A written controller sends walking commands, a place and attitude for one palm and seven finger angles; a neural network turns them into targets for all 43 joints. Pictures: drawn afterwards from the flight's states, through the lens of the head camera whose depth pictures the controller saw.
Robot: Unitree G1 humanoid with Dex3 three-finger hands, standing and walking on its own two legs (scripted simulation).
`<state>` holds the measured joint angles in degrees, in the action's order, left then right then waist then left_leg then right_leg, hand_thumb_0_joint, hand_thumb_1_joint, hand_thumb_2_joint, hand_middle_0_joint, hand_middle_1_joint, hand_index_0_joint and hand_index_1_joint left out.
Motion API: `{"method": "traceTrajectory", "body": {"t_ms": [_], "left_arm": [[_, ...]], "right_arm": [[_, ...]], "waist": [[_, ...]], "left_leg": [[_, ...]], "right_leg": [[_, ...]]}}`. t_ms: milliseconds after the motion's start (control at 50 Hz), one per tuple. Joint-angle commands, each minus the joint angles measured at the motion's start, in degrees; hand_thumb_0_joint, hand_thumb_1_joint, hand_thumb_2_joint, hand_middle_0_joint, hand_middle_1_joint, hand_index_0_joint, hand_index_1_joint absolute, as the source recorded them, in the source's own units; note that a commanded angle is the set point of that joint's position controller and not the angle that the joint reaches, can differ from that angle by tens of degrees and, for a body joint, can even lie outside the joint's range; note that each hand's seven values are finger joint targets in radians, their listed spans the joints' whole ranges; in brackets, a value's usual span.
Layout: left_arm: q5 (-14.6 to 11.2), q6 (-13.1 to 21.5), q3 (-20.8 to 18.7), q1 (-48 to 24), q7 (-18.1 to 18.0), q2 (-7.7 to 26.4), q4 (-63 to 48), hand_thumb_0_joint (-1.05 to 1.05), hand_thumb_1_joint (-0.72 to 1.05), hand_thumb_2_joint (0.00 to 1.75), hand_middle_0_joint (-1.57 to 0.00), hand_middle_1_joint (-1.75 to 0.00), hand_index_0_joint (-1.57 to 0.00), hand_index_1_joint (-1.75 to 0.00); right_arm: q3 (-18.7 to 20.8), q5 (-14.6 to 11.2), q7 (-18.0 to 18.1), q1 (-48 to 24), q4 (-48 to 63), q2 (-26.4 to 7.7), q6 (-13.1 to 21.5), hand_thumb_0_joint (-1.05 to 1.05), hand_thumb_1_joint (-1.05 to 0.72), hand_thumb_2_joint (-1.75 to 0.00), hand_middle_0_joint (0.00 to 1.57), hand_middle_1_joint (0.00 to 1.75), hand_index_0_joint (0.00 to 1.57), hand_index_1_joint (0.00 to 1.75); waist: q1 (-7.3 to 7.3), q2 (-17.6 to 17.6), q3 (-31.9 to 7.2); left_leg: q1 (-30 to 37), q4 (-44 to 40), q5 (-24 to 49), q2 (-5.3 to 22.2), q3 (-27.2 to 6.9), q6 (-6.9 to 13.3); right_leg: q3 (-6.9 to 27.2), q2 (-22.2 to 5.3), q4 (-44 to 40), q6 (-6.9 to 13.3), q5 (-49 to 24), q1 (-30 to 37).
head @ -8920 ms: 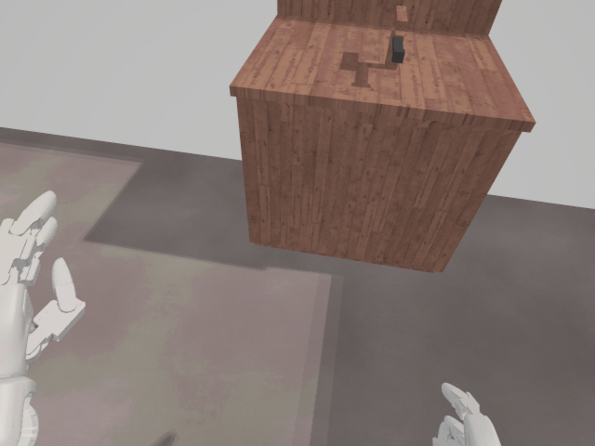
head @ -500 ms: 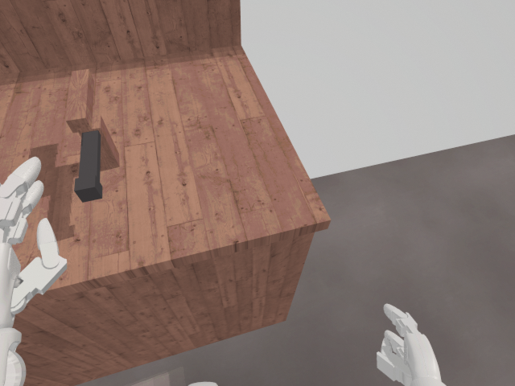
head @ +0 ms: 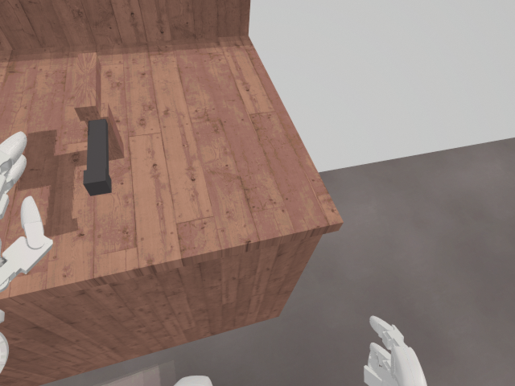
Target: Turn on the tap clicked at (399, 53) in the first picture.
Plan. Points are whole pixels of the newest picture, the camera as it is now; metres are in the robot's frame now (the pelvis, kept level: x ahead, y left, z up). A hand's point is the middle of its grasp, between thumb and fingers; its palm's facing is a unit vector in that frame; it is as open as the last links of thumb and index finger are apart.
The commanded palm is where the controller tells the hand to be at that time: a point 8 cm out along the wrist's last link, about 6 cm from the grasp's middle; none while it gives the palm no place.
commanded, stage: come to a stop and stand still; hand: left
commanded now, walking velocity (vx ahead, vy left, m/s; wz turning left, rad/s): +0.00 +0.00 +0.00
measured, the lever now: (97, 181) +0.34 +0.27 +0.10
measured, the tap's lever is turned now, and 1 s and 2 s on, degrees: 0 0 0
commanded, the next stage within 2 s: look again from close up in 0.14 s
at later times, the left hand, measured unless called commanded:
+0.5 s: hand (52, 241) +0.22 +0.25 +0.16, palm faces +0.40 -0.83 -0.38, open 7.4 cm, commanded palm +0.16 +0.28 +0.18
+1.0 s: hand (89, 250) +0.22 +0.21 +0.16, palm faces +0.36 -0.84 -0.40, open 7.4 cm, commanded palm +0.16 +0.24 +0.18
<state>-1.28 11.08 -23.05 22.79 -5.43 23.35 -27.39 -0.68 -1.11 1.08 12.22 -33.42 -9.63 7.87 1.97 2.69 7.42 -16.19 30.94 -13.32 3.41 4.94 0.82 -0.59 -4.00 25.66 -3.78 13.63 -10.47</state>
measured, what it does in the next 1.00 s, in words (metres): stands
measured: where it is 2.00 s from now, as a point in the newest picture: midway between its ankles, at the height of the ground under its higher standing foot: outside the picture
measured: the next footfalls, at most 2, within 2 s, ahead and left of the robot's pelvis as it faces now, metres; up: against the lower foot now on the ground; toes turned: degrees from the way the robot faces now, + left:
none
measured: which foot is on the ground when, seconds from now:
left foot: down 0.00-1.00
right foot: down 0.00-1.00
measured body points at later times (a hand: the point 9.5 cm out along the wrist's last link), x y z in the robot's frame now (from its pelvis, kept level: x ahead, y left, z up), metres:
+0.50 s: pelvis +0.00 +0.00 +0.00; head +0.03 +0.02 +0.45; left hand +0.20 +0.29 +0.18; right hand +0.19 -0.22 -0.07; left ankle +0.04 +0.11 -0.74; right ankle +0.00 -0.17 -0.74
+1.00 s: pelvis +0.00 -0.04 +0.00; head +0.03 -0.02 +0.45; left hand +0.19 +0.25 +0.18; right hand +0.18 -0.26 -0.08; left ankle +0.04 +0.11 -0.74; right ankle +0.00 -0.17 -0.74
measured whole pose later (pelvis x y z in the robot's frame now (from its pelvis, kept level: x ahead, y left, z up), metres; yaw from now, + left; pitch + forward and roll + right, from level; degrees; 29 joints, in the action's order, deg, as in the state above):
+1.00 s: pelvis +0.00 -0.04 +0.00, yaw +0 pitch -1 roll -2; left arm -2.6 9.8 -20.9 24.3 -5.2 21.1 -29.4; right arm 0.5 -1.6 0.4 11.5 -31.9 -10.1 6.1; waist 1.4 0.2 5.6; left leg -16.0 29.6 -12.0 6.5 3.1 -2.2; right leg -2.1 -0.7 25.3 -1.4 13.4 -10.5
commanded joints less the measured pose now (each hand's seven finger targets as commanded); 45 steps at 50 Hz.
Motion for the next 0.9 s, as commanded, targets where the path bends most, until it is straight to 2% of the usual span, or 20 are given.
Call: {"method": "traceTrajectory", "body": {"t_ms": [0, 140, 160, 180, 260, 300, 360, 380, 460, 480, 500, 540, 560, 580, 660, 680, 760, 780, 860, 880], "left_arm": [[0.2, 4.5, -2.4, -5.6, -1.2, 5.7, -13.7, 0.00, 0.90, 0.90, -0.20, -0.30, -0.20, -0.30], [0.2, 4.1, -3.4, -4.3, -1.3, 6.2, -11.2, 0.00, 0.90, 0.90, -0.20, -0.30, -0.20, -0.30], [0.3, 4.0, -5.4, -4.3, -1.6, 8.1, -11.9, 0.00, 0.90, 0.90, -0.20, -0.30, -0.20, -0.30], [0.0, 4.1, -4.3, -3.7, -1.4, 6.7, -11.7, 0.00, 0.90, 0.90, -0.20, -0.30, -0.20, -0.30], [-0.3, 3.9, -5.8, -3.0, -1.6, 8.2, -13.5, 0.00, 0.90, 0.90, -0.20, -0.30, -0.20, -0.30], [-0.5, 3.8, -4.4, -3.3, -1.4, 7.1, -14.1, 0.00, 0.90, 0.90, -0.20, -0.30, -0.20, -0.30], [-0.3, 3.4, -4.8, -3.1, -1.7, 7.6, -13.5, 0.00, 0.90, 0.90, -0.20, -0.30, -0.20, -0.30], [-0.4, 3.4, -3.3, -3.1, -1.5, 5.9, -12.6, 0.00, 0.90, 0.90, -0.20, -0.30, -0.20, -0.30], [-0.2, 2.9, -4.3, -3.5, -1.8, 7.5, -12.3, 0.00, 0.90, 0.90, -0.20, -0.30, -0.20, -0.30], [-0.3, 3.0, -2.9, -3.4, -1.5, 5.8, -11.5, 0.00, 0.90, 0.90, -0.20, -0.30, -0.20, -0.30], [-0.4, 3.0, -3.0, -3.8, -1.5, 6.3, -11.9, 0.00, 0.90, 0.90, -0.20, -0.30, -0.20, -0.30], [-0.5, 3.0, -2.9, -3.9, -1.5, 6.2, -11.5, 0.00, 0.90, 0.90, -0.20, -0.30, -0.20, -0.30], [-0.3, 2.8, -4.3, -3.7, -1.8, 7.7, -11.7, 0.00, 0.90, 0.90, -0.20, -0.30, -0.20, -0.30], [-0.5, 2.9, -2.8, -3.8, -1.5, 5.9, -11.1, 0.00, 0.90, 0.90, -0.20, -0.30, -0.20, -0.30], [-0.8, 2.7, -5.3, -4.3, -1.6, 8.6, -12.7, 0.00, 0.90, 0.90, -0.20, -0.30, -0.20, -0.30], [-1.1, 2.7, -3.2, -4.3, -1.2, 6.2, -12.0, 0.00, 0.90, 0.90, -0.20, -0.30, -0.20, -0.30], [-1.1, 2.7, -4.9, -3.9, -1.2, 7.9, -12.9, 0.00, 0.90, 0.90, -0.20, -0.30, -0.20, -0.30], [-1.3, 2.7, -3.0, -3.8, -0.9, 5.8, -12.9, 0.00, 0.90, 0.90, -0.20, -0.30, -0.20, -0.30], [-1.4, 2.5, -5.2, -1.8, -0.9, 8.0, -13.9, 0.00, 0.90, 0.90, -0.20, -0.30, -0.20, -0.30], [-1.8, 2.3, -3.8, -1.3, -0.5, 6.5, -13.0, 0.00, 0.90, 0.90, -0.20, -0.30, -0.20, -0.30]], "right_arm": [[3.7, 0.2, 0.0, -5.1, 8.4, -9.1, 4.6, 0.00, -0.90, -0.90, 0.20, 0.30, 0.20, 0.30], [3.6, 0.1, -0.2, -5.5, 8.4, -8.9, 3.3, 0.00, -0.90, -0.90, 0.20, 0.30, 0.20, 0.30], [3.6, 0.0, 0.0, -6.1, 8.5, -9.1, 3.0, 0.00, -0.90, -0.90, 0.20, 0.30, 0.20, 0.30], [3.5, 0.1, -0.1, -5.7, 8.6, -8.9, 2.6, 0.00, -0.90, -0.90, 0.20, 0.30, 0.20, 0.30], [3.6, -0.2, 0.1, -6.4, 9.2, -8.8, 2.3, 0.00, -0.90, -0.90, 0.20, 0.30, 0.20, 0.30], [3.7, -0.1, 0.0, -5.8, 9.4, -8.9, 2.2, 0.00, -0.90, -0.90, 0.20, 0.30, 0.20, 0.30], [3.7, -0.3, 0.3, -6.4, 9.2, -8.9, 2.2, 0.00, -0.90, -0.90, 0.20, 0.30, 0.20, 0.30], [3.6, 0.0, 0.2, -5.6, 8.9, -9.1, 2.0, 0.00, -0.90, -0.90, 0.20, 0.30, 0.20, 0.30], [3.7, -0.3, 0.4, -6.6, 9.1, -9.0, 1.8, 0.00, -0.90, -0.90, 0.20, 0.30, 0.20, 0.30], [3.6, -0.1, 0.3, -5.8, 8.9, -9.0, 1.6, 0.00, -0.90, -0.90, 0.20, 0.30, 0.20, 0.30], [3.7, -0.2, 0.3, -5.9, 9.3, -9.0, 1.6, 0.00, -0.90, -0.90, 0.20, 0.30, 0.20, 0.30], [3.7, -0.3, 0.4, -5.9, 9.2, -8.8, 1.6, 0.00, -0.90, -0.90, 0.20, 0.30, 0.20, 0.30], [3.5, -0.4, 0.6, -6.8, 9.2, -8.9, 1.5, 0.00, -0.90, -0.90, 0.20, 0.30, 0.20, 0.30], [3.4, -0.1, 0.5, -5.9, 8.9, -8.8, 1.4, 0.00, -0.90, -0.90, 0.20, 0.30, 0.20, 0.30], [3.6, -0.5, 0.5, -6.6, 9.7, -8.5, 1.7, 0.00, -0.90, -0.90, 0.20, 0.30, 0.20, 0.30], [3.5, -0.3, 0.4, -6.0, 9.7, -8.4, 1.5, 0.00, -0.90, -0.90, 0.20, 0.30, 0.20, 0.30], [3.8, -0.6, -0.1, -6.0, 10.3, -8.4, 1.9, 0.00, -0.90, -0.90, 0.20, 0.30, 0.20, 0.30], [3.8, -0.4, -0.3, -5.3, 10.3, -8.4, 1.8, 0.00, -0.90, -0.90, 0.20, 0.30, 0.20, 0.30], [4.3, -0.6, -0.5, -5.1, 10.7, -8.3, 1.8, 0.00, -0.90, -0.90, 0.20, 0.30, 0.20, 0.30], [4.3, -0.3, -0.6, -4.5, 10.6, -8.3, 1.6, 0.00, -0.90, -0.90, 0.20, 0.30, 0.20, 0.30]], "waist": [[-1.10, -8.2, -12.7], [-0.98, -6.7, -11.4], [-0.88, -6.8, -12.1], [-0.93, -7.0, -12.3], [-0.88, -7.2, -13.4], [-0.93, -6.9, -14.0], [-0.90, -7.8, -13.7], [-1.03, -7.4, -13.3], [-0.94, -7.0, -12.1], [-1.02, -6.1, -12.1], [-1.08, -6.7, -11.7], [-1.12, -5.0, -11.0], [-0.97, -5.5, -10.8], [-1.18, -5.0, -10.6], [-0.95, -6.6, -10.9], [-1.16, -6.8, -10.4], [-0.90, -9.8, -10.8], [-1.11, -9.9, -10.7], [-0.94, -8.1, -12.3], [-1.05, -7.0, -11.8]], "left_leg": [[7.3, -7.4, 2.7, 1.4, -2.9, 1.0], [5.5, -7.6, 3.0, 1.2, -3.1, 0.8], [6.0, -8.0, 4.2, 1.3, -3.4, 0.7], [5.9, -7.7, 5.3, 1.5, -3.4, 1.0], [7.4, -6.9, 7.9, 1.5, -2.9, 0.9], [7.5, -6.4, 9.2, 1.7, -3.1, 1.0], [8.2, -6.7, 8.6, 1.6, -2.9, 0.9], [7.3, -6.9, 8.4, 1.7, -3.3, 1.0], [7.2, -7.6, 4.6, 1.7, -3.3, 0.9], [6.1, -7.4, 3.5, 1.6, -3.5, 1.0], [6.0, -7.7, 2.8, 1.6, -3.6, 0.9], [5.5, -7.5, 0.9, 1.3, -3.5, 0.8], [5.6, -7.7, 0.1, 1.3, -3.4, 0.9], [5.0, -8.1, 0.3, 1.4, -3.8, 0.8], [6.4, -10.0, 1.8, 2.9, -5.0, 0.7], [5.8, -10.2, 1.1, 3.2, -4.9, 0.8], [6.0, -11.2, 0.0, 4.6, -5.9, 0.8], [5.1, -11.3, -0.2, 4.7, -6.0, 0.8], [6.9, -8.2, 3.0, 4.7, -4.6, 0.6], [6.1, -7.6, 2.6, 4.7, -4.3, 0.5]], "right_leg": [[-1.2, 1.8, -2.6, 4.4, -8.1, 0.8], [-1.1, 1.6, -3.2, 4.5, -8.3, 0.7], [-1.5, 1.8, -2.7, 4.4, -8.7, 1.1], [-2.0, 1.8, -2.6, 4.4, -9.3, 1.5], [-1.5, 1.4, -2.6, 4.4, -11.7, 2.1], [-1.4, 1.1, -2.7, 4.4, -12.9, 2.8], [-1.0, 1.0, -2.9, 4.4, -12.6, 2.1], [-1.5, 1.1, -3.0, 4.4, -12.3, 2.4], [-0.7, 0.6, -3.9, 4.4, -10.1, 1.5], [-0.9, 0.7, -4.3, 4.5, -9.6, 1.9], [-0.5, 0.5, -4.3, 4.6, -9.3, 2.0], [-0.1, 0.3, -4.9, 4.7, -8.2, 1.5], [0.0, 0.2, -5.3, 4.6, -7.1, 0.9], [-0.6, 0.8, -5.2, 4.6, -7.1, 1.2], [-1.4, 1.8, -4.3, 3.9, -6.2, 1.0], [-1.6, 2.1, -4.5, 3.8, -5.7, 0.8], [-1.9, 2.6, -3.4, 3.7, -4.2, 0.5], [-2.1, 3.0, -3.3, 3.7, -4.3, 0.7], [-1.3, 2.2, -3.8, 3.9, -6.7, 0.1], [-1.3, 2.2, -4.0, 3.9, -6.8, -0.3]]}}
